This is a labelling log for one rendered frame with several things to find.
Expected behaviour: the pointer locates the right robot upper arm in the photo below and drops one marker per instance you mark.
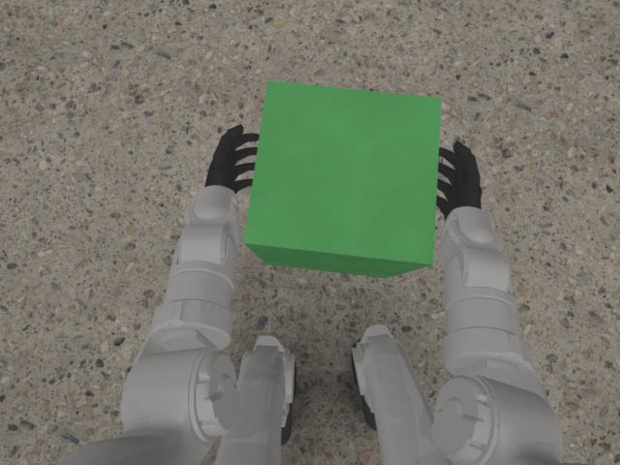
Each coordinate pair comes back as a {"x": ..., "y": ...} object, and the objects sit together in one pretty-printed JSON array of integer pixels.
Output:
[{"x": 480, "y": 421}]

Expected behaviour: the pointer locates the robot right forearm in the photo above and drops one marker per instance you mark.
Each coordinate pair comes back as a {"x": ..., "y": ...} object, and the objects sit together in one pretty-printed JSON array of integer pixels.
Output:
[{"x": 483, "y": 336}]

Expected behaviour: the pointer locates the left robot upper arm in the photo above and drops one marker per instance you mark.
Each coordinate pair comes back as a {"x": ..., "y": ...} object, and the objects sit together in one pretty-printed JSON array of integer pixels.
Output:
[{"x": 175, "y": 406}]

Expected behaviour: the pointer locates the carton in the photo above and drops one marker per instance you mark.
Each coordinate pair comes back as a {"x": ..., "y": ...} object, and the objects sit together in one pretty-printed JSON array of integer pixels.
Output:
[{"x": 345, "y": 180}]

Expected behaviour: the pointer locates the robot left forearm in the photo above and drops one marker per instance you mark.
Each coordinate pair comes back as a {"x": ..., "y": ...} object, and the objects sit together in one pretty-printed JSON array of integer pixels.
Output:
[{"x": 196, "y": 309}]

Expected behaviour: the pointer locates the right robot thigh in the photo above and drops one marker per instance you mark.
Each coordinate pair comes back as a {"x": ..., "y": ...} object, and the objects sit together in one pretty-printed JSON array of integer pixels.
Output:
[{"x": 403, "y": 416}]

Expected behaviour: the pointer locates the robot right hand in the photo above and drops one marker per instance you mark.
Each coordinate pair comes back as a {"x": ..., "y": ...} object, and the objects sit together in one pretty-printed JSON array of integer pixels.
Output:
[{"x": 465, "y": 189}]

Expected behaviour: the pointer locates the left robot thigh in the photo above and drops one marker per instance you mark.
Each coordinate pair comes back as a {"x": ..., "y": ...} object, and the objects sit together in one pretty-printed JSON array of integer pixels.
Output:
[{"x": 265, "y": 386}]

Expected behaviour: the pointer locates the robot thigh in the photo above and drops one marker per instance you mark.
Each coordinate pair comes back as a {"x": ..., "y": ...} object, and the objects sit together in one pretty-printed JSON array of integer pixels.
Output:
[
  {"x": 403, "y": 416},
  {"x": 265, "y": 386}
]

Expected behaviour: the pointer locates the robot left hand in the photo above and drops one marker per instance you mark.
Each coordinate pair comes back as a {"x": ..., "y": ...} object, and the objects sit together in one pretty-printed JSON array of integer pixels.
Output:
[{"x": 222, "y": 170}]

